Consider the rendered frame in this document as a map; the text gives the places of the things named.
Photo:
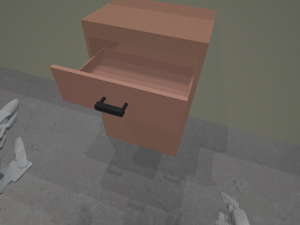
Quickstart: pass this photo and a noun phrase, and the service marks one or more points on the robot right hand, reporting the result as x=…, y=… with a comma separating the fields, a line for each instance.
x=237, y=215

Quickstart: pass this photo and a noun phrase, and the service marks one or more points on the cabinet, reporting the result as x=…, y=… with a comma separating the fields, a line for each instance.
x=164, y=31

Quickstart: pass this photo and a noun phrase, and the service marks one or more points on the handle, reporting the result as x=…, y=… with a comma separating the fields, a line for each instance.
x=110, y=109

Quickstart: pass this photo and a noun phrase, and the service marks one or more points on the robot left hand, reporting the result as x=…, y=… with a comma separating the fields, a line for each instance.
x=15, y=169

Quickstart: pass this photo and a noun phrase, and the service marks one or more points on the drawer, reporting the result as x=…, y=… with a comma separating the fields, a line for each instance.
x=156, y=91

